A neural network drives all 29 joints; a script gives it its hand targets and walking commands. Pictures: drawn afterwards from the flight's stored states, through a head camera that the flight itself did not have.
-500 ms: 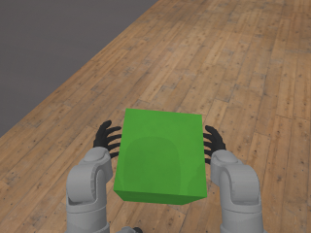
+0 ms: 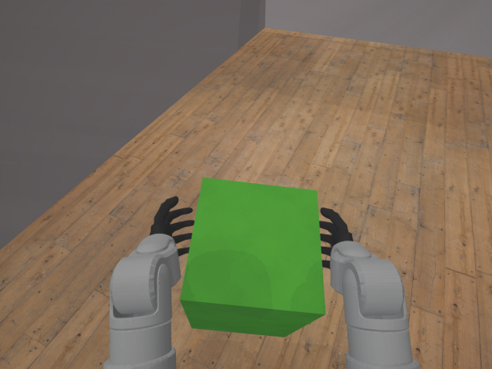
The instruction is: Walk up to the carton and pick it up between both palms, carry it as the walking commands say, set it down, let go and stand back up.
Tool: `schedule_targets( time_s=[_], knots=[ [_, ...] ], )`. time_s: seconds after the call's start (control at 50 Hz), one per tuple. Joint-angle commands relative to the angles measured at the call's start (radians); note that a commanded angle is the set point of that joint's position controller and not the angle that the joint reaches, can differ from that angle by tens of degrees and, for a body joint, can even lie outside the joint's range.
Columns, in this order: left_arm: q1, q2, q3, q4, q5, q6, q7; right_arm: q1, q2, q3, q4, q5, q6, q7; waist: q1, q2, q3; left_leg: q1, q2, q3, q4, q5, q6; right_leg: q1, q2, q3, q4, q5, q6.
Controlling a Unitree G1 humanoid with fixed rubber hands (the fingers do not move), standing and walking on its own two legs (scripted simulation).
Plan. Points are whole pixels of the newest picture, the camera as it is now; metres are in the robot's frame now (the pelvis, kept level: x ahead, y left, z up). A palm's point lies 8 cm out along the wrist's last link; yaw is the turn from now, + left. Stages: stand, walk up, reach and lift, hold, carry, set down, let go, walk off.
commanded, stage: carry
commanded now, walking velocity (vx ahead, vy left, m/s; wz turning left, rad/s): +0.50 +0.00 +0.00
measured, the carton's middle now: (248, 266) +0.30 +0.01 +0.02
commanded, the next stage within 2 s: none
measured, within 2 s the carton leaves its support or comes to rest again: neither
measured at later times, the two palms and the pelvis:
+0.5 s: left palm (194, 127) +0.61 +0.12 +0.09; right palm (312, 131) +0.59 -0.14 +0.08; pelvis +0.30 -0.01 +0.01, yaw +0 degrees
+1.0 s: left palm (223, 86) +0.76 +0.06 +0.11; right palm (326, 94) +0.74 -0.21 +0.09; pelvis +0.46 -0.07 +0.03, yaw +0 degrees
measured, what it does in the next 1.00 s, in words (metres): walks ahead: left foot, then right foot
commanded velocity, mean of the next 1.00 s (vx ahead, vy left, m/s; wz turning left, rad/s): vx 0.03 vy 0.00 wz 0.00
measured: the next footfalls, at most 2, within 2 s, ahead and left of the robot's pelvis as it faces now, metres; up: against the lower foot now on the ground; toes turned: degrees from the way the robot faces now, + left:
left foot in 0.38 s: +0.42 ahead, +0.07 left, +0.00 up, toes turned +11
right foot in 0.60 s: +0.38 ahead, -0.15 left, +0.00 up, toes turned -6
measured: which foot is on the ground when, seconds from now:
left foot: down 0.00-0.04, up 0.06-0.36, down 0.38-1.00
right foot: down 0.00-0.40, up 0.42-0.58, down 0.60-1.00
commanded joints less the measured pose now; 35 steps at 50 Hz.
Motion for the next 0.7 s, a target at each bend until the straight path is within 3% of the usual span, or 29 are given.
schedule_targets(
  time_s=[0.0,0.02,0.04,0.06,0.08,0.1,0.12,0.16,0.18,0.2,0.22,0.24,0.28,0.3,0.32,0.34,0.36,0.38,0.4,0.42,0.44,0.46,0.5,0.52,0.54,0.56,0.6,0.64,0.68],
  knots=[
    [-0.326,-1.009,-0.624,0.067,-0.404,0.017,-0.297,-0.567,0.984,0.666,-0.099,0.447,-0.034,0.262,0.043,-0.325,-0.413,-0.532,-0.063,0.017,0.685,0.102,0.012,0.821,-0.302,0.539,-0.147,0.048,-0.168],
    [-0.31,-1.044,-0.606,0.11,-0.398,0.008,-0.296,-0.654,0.996,0.695,-0.14,0.47,-0.035,0.264,0.027,-0.411,-0.413,-0.684,-0.043,-0.083,0.8,-0.094,0.034,0.872,-0.355,0.613,-0.166,0.185,-0.204],
    [-0.329,-1.055,-0.639,0.046,-0.41,-0.002,-0.292,-0.612,1.02,0.699,-0.135,0.478,-0.044,0.272,0.019,-0.264,-0.366,-0.728,-0.018,-0.14,0.849,-0.09,0.062,0.827,-0.338,0.529,-0.155,0.313,-0.191],
    [-0.305,-1.06,-0.629,0.037,-0.398,-0.004,-0.288,-0.572,1.032,0.714,-0.122,0.487,-0.049,0.273,0.017,-0.191,-0.354,-0.715,0.004,-0.173,0.832,-0.039,0.078,0.78,-0.319,0.47,-0.145,0.391,-0.169],
    [-0.386,-1.086,-0.651,-0.047,-0.419,-0.023,-0.287,-0.65,1.081,0.734,-0.173,0.524,-0.07,0.271,0.021,-0.116,-0.359,-0.712,0.012,-0.183,0.765,0.036,0.084,0.769,-0.307,0.39,-0.141,0.504,-0.139],
    [-0.41,-1.111,-0.666,-0.056,-0.43,-0.026,-0.285,-0.656,1.077,0.713,-0.192,0.52,-0.079,0.269,0.023,-0.07,-0.352,-0.667,0.01,-0.175,0.621,0.026,0.081,0.764,-0.274,0.299,-0.138,0.546,-0.116],
    [-0.418,-1.112,-0.664,-0.078,-0.444,-0.023,-0.29,-0.618,1.084,0.693,-0.173,0.514,-0.08,0.258,0.02,-0.108,-0.339,-0.639,-0.006,-0.158,0.551,0.043,0.081,0.706,-0.25,0.239,-0.158,0.528,-0.1],
    [-0.387,-1.096,-0.679,-0.098,-0.454,-0.029,-0.292,-0.531,1.073,0.673,-0.156,0.485,-0.095,0.244,0.018,-0.114,-0.37,-0.608,-0.046,-0.106,0.442,0.079,0.075,0.752,-0.236,0.169,-0.157,0.631,-0.108],
    [-0.369,-1.079,-0.683,-0.096,-0.457,-0.028,-0.301,-0.543,1.059,0.68,-0.18,0.473,-0.102,0.232,0.018,-0.164,-0.359,-0.613,-0.072,-0.07,0.392,0.14,0.076,0.766,-0.218,0.128,-0.139,0.731,-0.093],
    [-0.354,-1.065,-0.673,-0.115,-0.453,-0.033,-0.298,-0.559,1.068,0.688,-0.207,0.478,-0.107,0.224,0.017,-0.201,-0.354,-0.579,-0.068,-0.071,0.322,0.173,0.079,0.746,-0.203,0.09,-0.148,0.728,-0.077],
    [-0.301,-1.045,-0.663,-0.091,-0.438,-0.027,-0.293,-0.528,1.049,0.696,-0.213,0.473,-0.104,0.216,0.015,-0.202,-0.34,-0.557,-0.085,-0.05,0.285,0.247,0.077,0.729,-0.186,0.063,-0.14,0.811,-0.066],
    [-0.326,-1.04,-0.67,-0.108,-0.445,-0.027,-0.3,-0.516,1.042,0.699,-0.215,0.463,-0.104,0.215,0.019,-0.199,-0.316,-0.525,-0.118,-0.001,0.173,0.317,0.071,0.723,-0.15,0.008,-0.121,0.801,-0.055],
    [-0.289,-1.008,-0.644,-0.101,-0.433,-0.025,-0.303,-0.5,1.025,0.709,-0.22,0.457,-0.096,0.211,0.017,-0.266,-0.324,-0.434,-0.143,0.056,0.079,0.457,0.073,0.699,-0.105,-0.038,-0.066,0.826,-0.031],
    [-0.285,-1.007,-0.639,-0.071,-0.424,-0.02,-0.3,-0.472,1.011,0.7,-0.182,0.451,-0.086,0.217,0.013,-0.188,-0.345,-0.328,-0.172,0.085,0.003,0.569,0.078,0.661,-0.092,-0.042,-0.003,0.774,-0.027],
    [-0.296,-0.994,-0.642,-0.092,-0.42,-0.02,-0.3,-0.465,1.008,0.7,-0.187,0.444,-0.084,0.22,-0.005,-0.199,-0.355,-0.197,-0.176,0.085,-0.099,0.704,0.08,0.61,-0.055,-0.066,0.083,0.689,0.006],
    [-0.326,-0.995,-0.651,-0.095,-0.415,-0.014,-0.293,-0.481,1.016,0.698,-0.184,0.452,-0.08,0.23,-0.03,-0.139,-0.387,-0.008,-0.1,0.008,-0.162,0.848,0.088,0.487,-0.04,-0.055,0.213,0.479,0.043],
    [-0.324,-0.986,-0.639,-0.06,-0.406,-0.005,-0.292,-0.521,0.996,0.692,-0.166,0.451,-0.078,0.237,-0.035,-0.027,-0.435,0.197,0.034,-0.113,-0.061,1.11,0.129,0.287,-0.009,-0.022,0.291,0.214,0.05],
    [-0.269,-0.98,-0.624,-0.008,-0.381,0.0,-0.289,-0.49,0.955,0.671,-0.136,0.438,-0.069,0.245,-0.03,0.163,-0.423,0.311,0.222,-0.337,0.031,1.43,0.186,0.073,0.055,0.027,0.403,-0.331,0.054],
    [-0.291,-0.982,-0.622,-0.006,-0.38,-0.003,-0.29,-0.498,0.93,0.656,-0.142,0.436,-0.081,0.253,-0.021,0.152,-0.453,0.33,0.314,-0.429,0.047,1.4,0.262,0.07,0.068,0.152,0.485,-0.501,0.042],
    [-0.353,-1.009,-0.645,-0.029,-0.398,0.003,-0.286,-0.523,0.959,0.667,-0.148,0.46,-0.075,0.263,-0.021,0.107,-0.483,0.342,0.315,-0.412,0.044,1.234,0.288,0.043,0.03,0.199,0.435,-0.515,0.036],
    [-0.32,-1.024,-0.646,0.015,-0.377,0.005,-0.279,-0.52,0.974,0.647,-0.114,0.462,-0.07,0.268,-0.011,0.133,-0.431,0.287,0.25,-0.316,0.031,1.201,0.253,0.016,0.004,0.196,0.342,-0.504,0.027],
    [-0.374,-1.034,-0.669,-0.029,-0.388,-0.002,-0.275,-0.474,1.0,0.633,-0.073,0.459,-0.069,0.275,-0.01,0.09,-0.402,0.218,0.215,-0.267,-0.002,1.111,0.215,0.062,-0.002,0.17,0.243,-0.507,0.028],
    [-0.451,-1.068,-0.698,-0.088,-0.418,-0.014,-0.272,-0.521,1.017,0.625,-0.119,0.479,-0.085,0.278,-0.01,0.179,-0.413,0.118,0.178,-0.24,-0.035,0.89,0.176,0.178,0.014,0.125,0.058,-0.429,0.025],
    [-0.455,-1.082,-0.699,-0.089,-0.417,-0.017,-0.27,-0.612,1.024,0.636,-0.17,0.496,-0.09,0.279,-0.008,0.175,-0.444,0.077,0.171,-0.209,-0.037,0.772,0.163,0.228,0.015,0.107,0.011,-0.31,0.026],
    [-0.402,-1.071,-0.684,-0.054,-0.404,-0.007,-0.267,-0.56,1.012,0.628,-0.131,0.483,-0.08,0.278,-0.006,0.134,-0.436,0.029,0.159,-0.173,-0.038,0.705,0.146,0.29,0.005,0.096,-0.049,-0.17,0.026],
    [-0.355,-1.059,-0.677,-0.038,-0.392,-0.005,-0.267,-0.517,0.999,0.623,-0.118,0.464,-0.077,0.279,-0.007,0.104,-0.446,0.009,0.104,-0.149,-0.026,0.641,0.117,0.316,-0.018,0.118,-0.056,-0.087,0.023],
    [-0.377,-1.082,-0.681,-0.011,-0.416,-0.001,-0.277,-0.553,1.003,0.623,-0.145,0.45,-0.085,0.274,-0.011,-0.001,-0.442,-0.007,0.097,-0.149,0.015,0.588,0.108,0.335,-0.07,0.138,-0.06,0.025,0.035],
    [-0.447,-1.084,-0.698,-0.024,-0.419,0.004,-0.282,-0.58,1.022,0.633,-0.125,0.449,-0.075,0.276,-0.015,-0.038,-0.358,-0.051,0.047,-0.119,0.012,0.399,0.088,0.28,-0.103,0.15,-0.059,0.031,0.036],
    [-0.429,-1.064,-0.656,0.103,-0.388,0.007,-0.292,-0.581,0.984,0.596,-0.044,0.407,-0.08,0.268,-0.015,-0.009,-0.314,-0.078,0.061,-0.136,0.038,0.486,0.084,0.264,-0.107,0.146,-0.045,0.047,0.03]
  ],
)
